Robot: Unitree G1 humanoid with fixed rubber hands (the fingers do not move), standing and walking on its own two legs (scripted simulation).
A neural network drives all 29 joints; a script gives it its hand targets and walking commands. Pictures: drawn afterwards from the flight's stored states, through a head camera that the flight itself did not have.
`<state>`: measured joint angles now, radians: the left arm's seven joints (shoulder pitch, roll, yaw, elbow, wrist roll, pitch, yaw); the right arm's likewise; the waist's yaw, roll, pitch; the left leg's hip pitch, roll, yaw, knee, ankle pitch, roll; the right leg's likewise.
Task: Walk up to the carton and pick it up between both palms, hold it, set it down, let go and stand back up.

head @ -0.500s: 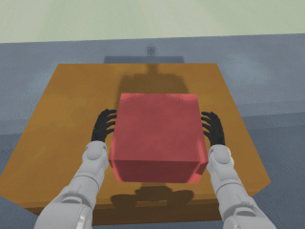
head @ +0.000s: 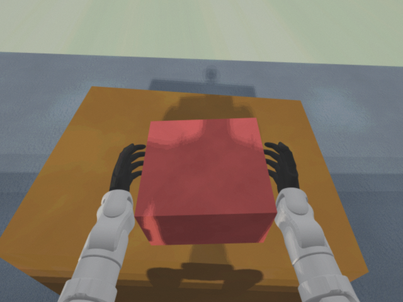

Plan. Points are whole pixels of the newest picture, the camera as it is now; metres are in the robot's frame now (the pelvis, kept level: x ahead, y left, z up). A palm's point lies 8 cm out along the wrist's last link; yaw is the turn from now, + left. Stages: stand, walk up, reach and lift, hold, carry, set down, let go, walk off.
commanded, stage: reach and lift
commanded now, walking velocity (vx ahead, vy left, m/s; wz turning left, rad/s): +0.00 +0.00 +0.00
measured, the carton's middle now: (205, 179) +0.38 -0.04 +0.04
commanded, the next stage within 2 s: none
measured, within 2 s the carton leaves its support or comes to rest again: neither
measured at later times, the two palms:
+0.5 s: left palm (112, 187) +0.34 +0.14 +0.09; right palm (288, 188) +0.31 -0.19 +0.10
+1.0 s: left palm (93, 179) +0.32 +0.16 +0.13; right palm (285, 179) +0.30 -0.17 +0.13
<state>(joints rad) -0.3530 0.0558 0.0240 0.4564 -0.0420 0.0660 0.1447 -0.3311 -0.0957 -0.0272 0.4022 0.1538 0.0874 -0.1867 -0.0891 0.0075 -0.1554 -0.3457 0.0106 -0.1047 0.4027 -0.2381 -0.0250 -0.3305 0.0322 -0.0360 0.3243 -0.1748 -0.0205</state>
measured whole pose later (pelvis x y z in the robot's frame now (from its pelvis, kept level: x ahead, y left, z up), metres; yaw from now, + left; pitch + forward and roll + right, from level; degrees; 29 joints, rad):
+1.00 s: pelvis -0.04 +0.01 +0.00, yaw +0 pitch -3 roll +0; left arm -0.49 0.00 0.24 0.38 0.15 0.36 0.01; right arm -0.51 -0.04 -0.09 0.56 0.06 0.21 -0.16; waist -0.07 -0.04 -0.05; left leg -0.12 -0.01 -0.09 0.34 -0.18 -0.01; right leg -0.12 0.01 -0.01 0.30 -0.13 0.00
